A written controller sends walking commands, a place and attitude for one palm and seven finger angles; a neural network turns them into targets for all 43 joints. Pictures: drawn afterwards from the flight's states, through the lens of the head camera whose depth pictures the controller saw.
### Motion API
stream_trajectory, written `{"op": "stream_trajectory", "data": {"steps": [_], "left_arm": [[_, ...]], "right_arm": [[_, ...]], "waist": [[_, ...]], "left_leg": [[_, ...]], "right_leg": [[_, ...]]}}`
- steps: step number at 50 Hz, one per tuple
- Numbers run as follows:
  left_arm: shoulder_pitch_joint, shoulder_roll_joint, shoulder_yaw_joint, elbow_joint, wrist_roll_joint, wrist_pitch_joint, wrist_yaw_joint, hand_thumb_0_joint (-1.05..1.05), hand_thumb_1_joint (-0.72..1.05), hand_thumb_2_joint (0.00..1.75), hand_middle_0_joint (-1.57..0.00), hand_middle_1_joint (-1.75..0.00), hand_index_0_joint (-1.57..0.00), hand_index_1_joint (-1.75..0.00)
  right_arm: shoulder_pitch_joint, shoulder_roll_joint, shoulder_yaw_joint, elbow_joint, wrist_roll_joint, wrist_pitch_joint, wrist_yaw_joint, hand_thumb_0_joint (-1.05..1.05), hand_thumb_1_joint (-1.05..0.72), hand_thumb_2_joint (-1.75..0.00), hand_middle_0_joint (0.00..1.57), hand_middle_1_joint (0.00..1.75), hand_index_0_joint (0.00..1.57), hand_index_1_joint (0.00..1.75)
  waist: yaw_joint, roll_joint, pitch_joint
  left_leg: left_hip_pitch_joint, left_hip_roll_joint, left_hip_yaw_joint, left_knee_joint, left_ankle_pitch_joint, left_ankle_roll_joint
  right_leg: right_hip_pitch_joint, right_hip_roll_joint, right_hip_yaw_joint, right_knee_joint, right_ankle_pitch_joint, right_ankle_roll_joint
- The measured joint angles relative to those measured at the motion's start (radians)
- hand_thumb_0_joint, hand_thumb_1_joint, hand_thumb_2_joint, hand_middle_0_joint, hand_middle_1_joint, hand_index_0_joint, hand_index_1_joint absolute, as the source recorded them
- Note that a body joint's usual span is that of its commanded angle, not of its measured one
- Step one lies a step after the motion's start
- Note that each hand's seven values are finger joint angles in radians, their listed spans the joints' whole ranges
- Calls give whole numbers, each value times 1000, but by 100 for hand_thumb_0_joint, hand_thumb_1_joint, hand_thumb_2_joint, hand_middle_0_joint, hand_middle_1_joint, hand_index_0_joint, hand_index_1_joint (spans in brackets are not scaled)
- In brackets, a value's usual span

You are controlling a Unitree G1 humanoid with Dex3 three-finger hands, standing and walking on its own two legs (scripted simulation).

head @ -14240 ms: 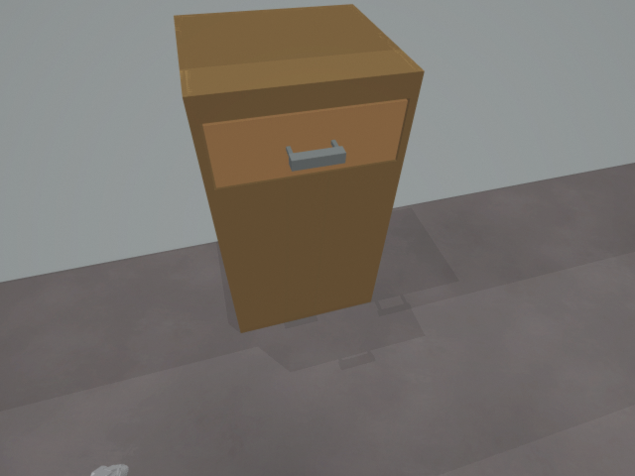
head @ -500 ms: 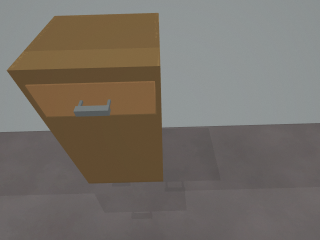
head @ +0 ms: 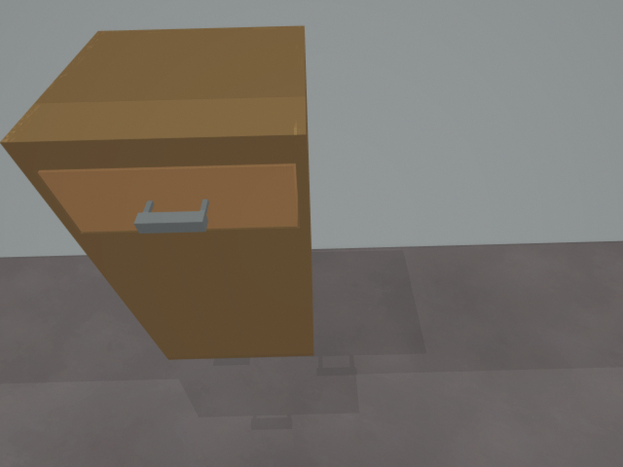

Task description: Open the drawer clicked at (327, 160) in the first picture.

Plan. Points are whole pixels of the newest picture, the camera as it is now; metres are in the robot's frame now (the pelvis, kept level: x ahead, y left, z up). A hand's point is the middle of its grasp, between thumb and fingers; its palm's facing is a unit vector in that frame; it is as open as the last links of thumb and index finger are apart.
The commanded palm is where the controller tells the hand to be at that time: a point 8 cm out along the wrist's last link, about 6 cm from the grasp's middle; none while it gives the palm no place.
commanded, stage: look again from close up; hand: left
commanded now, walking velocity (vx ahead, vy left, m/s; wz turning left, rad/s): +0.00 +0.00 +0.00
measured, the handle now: (174, 213) +0.53 +0.29 -0.03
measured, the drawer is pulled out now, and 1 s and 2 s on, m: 0.00 0.00 0.00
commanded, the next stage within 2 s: shuffle to correct the standing spot in 0.50 s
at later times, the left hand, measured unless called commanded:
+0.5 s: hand out of the picture +0.00 +0.24 -0.18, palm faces -0.01 -0.98 -0.17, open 7.4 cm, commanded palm none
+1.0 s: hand out of the picture -0.11 +0.26 -0.18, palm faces +0.09 -0.98 -0.17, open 7.4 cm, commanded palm none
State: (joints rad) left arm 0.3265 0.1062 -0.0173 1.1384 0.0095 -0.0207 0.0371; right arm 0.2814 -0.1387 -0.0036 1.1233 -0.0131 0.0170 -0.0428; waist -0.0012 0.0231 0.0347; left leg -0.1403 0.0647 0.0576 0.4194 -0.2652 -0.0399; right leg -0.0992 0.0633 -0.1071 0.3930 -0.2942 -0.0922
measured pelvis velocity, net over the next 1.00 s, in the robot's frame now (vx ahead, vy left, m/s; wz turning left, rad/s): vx -0.03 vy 0.10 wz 0.02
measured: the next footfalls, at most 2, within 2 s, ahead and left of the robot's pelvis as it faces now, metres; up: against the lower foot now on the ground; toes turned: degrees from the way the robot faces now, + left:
right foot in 0.92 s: -0.04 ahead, -0.01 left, +0.00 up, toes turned -5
left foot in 1.18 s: +0.09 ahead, +0.22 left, +0.00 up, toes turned +11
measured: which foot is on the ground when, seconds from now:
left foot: down 0.00-0.94, up 0.96-1.00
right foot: down 0.00-0.68, up 0.70-0.90, down 0.92-1.00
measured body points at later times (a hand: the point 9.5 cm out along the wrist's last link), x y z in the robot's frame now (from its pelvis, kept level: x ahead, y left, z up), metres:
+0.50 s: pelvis -0.03 +0.07 +0.00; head -0.04 +0.09 +0.45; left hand +0.00 +0.30 -0.17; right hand +0.00 -0.16 -0.15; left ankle +0.00 +0.14 -0.74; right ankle -0.05 -0.05 -0.74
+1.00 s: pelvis -0.03 +0.10 +0.00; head -0.03 +0.11 +0.45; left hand -0.11 +0.31 -0.16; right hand -0.05 -0.14 -0.15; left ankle -0.02 +0.15 -0.72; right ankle -0.08 -0.01 -0.74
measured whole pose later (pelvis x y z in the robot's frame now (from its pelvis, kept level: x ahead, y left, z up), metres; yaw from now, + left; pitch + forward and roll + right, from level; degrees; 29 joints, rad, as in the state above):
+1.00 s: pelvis -0.03 +0.10 +0.00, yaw +1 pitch +0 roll -2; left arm 0.47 0.13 0.03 1.06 0.03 0.02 0.03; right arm 0.35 -0.17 -0.05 1.09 -0.02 0.04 -0.03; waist 0.01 0.01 -0.02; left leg -0.37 -0.05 0.07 0.71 -0.35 0.06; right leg -0.12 0.01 -0.12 0.40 -0.29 -0.04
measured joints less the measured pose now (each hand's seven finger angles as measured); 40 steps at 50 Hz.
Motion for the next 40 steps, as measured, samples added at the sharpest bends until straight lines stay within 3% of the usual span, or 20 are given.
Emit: {"op": "stream_trajectory", "data": {"steps": [5,8,13,31,40], "left_arm": [[10,4,14,-61,9,-18,14,1,91,90,-20,-30,-20,-30],[20,17,20,-91,14,-9,20,1,91,90,-20,-30,-20,-30],[14,50,16,-109,8,17,13,1,91,90,-20,-30,-20,-30],[8,67,9,-116,13,33,0,1,91,90,-19,-30,-19,-30],[81,45,27,-85,27,62,-20,1,91,90,-19,-30,-19,-30]], "right_arm": [[21,-25,-19,-66,1,-9,-6,1,-91,-90,20,30,20,30],[11,-35,-27,-85,6,3,-6,1,-91,-90,20,30,20,30],[-3,-30,-24,-105,0,-4,1,1,-91,-90,19,30,19,30],[16,-17,3,-81,-5,-8,24,1,-92,-90,20,30,20,30],[52,-25,-17,-49,-11,13,20,1,-91,-90,20,30,20,30]], "waist": [[8,19,-5],[10,11,-16],[4,-29,-39],[6,-50,-22],[1,-20,-42]], "left_leg": [[-96,-8,-41,176,-57,55],[-124,-16,-44,232,-80,71],[-98,-31,-28,178,-54,43],[-97,-108,30,49,61,132],[-104,-122,29,-8,95,161]], "right_leg": [[-41,6,1,63,-23,5],[-39,7,9,86,-33,10],[-36,-9,18,127,-53,30],[-72,-88,68,59,48,113],[-130,-83,39,227,-129,77]]}}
